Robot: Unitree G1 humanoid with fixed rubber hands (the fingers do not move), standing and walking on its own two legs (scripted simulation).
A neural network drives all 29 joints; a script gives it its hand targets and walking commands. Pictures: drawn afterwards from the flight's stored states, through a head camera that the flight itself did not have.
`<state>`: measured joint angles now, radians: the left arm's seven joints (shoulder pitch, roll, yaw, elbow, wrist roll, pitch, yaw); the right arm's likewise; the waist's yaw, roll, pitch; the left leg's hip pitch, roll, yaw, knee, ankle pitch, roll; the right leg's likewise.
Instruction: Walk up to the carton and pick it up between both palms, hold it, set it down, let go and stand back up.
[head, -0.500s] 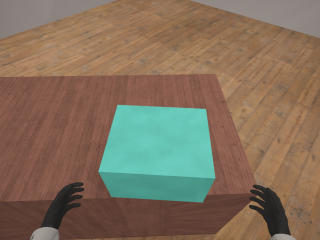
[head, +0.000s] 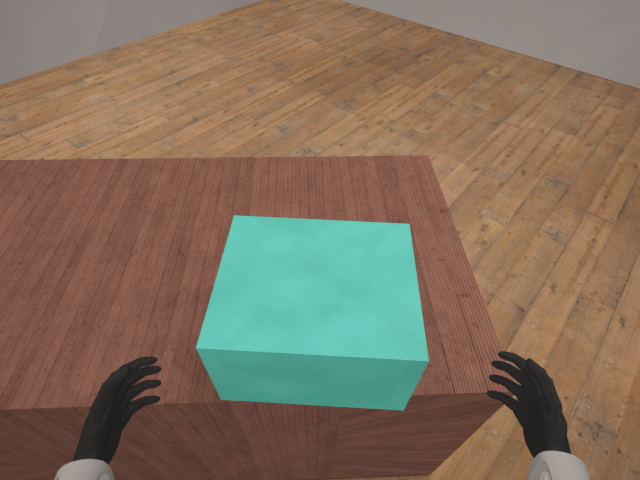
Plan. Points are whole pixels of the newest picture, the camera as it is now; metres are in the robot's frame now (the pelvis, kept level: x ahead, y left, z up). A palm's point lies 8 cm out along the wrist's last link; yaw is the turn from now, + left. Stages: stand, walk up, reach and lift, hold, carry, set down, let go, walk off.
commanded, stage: reach and lift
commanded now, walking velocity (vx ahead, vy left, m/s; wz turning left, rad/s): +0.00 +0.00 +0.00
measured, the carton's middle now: (316, 310) +0.40 +0.03 -0.06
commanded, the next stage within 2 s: none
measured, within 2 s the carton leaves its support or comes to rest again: neither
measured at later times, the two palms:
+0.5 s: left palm (139, 348) +0.29 +0.25 +0.03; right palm (544, 360) +0.28 -0.25 +0.03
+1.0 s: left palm (155, 273) +0.38 +0.24 +0.07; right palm (527, 291) +0.36 -0.24 +0.06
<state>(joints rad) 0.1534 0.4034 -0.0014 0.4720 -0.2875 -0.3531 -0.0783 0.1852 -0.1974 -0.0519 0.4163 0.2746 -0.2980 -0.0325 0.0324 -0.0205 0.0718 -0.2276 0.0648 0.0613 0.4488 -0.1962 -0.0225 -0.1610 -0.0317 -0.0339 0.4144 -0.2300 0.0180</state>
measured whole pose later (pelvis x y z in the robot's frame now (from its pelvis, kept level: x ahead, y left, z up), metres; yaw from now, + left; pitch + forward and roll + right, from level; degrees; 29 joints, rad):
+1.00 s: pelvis +0.02 +0.00 +0.00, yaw +0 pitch +0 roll -1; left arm -0.45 0.41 0.00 0.69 -0.31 0.01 -0.08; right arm -0.38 -0.30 -0.01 0.60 0.38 0.01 -0.11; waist -0.02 -0.01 0.04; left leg -0.23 0.06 0.06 0.45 -0.22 -0.02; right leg -0.16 -0.03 -0.03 0.41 -0.25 0.02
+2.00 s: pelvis -0.02 -0.01 -0.05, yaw +0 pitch +25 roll +0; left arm -0.83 0.43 -0.08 1.45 -0.36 -0.47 -0.08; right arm -0.73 -0.29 0.07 1.18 0.43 -0.36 -0.03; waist -0.06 0.01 -0.24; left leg -0.94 0.06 0.04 0.76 -0.25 -0.02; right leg -0.90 -0.04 -0.03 0.80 -0.33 0.02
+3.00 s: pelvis -0.01 +0.00 -0.05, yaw +1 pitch +25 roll -1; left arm -0.85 0.36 -0.10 1.49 -0.36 -0.50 -0.06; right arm -0.80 -0.13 0.08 1.33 0.27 -0.46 -0.11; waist -0.05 0.01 -0.24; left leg -0.95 0.06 0.02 0.81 -0.29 -0.02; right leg -0.90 -0.04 -0.04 0.83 -0.36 0.02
